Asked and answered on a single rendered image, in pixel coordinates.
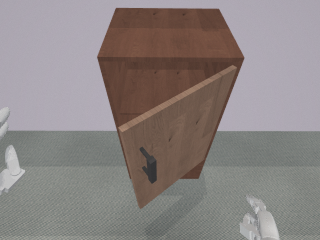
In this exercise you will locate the handle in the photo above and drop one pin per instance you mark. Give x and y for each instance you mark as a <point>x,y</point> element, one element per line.
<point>151,169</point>

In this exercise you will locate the robot left hand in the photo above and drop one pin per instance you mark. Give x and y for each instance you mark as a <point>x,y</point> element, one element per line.
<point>10,176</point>

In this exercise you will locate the robot right hand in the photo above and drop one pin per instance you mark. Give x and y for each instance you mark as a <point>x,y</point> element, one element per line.
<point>263,224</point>

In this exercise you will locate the cupboard door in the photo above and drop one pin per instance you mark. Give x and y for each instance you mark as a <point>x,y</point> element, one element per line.
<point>177,133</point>

